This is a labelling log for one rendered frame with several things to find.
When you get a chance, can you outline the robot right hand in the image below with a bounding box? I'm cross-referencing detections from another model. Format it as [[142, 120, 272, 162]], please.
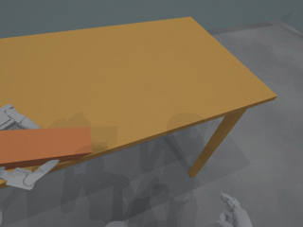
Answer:
[[217, 192, 253, 227]]

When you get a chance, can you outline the sponge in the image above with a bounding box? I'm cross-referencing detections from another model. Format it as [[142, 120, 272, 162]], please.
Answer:
[[0, 127, 93, 170]]

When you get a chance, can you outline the robot left hand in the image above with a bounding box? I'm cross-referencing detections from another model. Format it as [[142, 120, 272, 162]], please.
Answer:
[[0, 104, 60, 190]]

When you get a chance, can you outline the table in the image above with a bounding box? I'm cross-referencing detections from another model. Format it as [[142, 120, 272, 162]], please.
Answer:
[[0, 16, 277, 189]]

